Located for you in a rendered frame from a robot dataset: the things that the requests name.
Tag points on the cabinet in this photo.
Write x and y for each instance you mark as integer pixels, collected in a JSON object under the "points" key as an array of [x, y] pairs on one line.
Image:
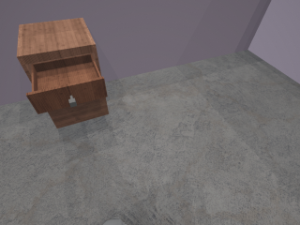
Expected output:
{"points": [[40, 42]]}

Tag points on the handle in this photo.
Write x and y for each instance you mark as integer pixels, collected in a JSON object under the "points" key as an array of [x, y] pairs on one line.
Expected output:
{"points": [[72, 102]]}

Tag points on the drawer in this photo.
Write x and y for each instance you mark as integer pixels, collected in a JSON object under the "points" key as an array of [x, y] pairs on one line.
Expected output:
{"points": [[53, 82]]}

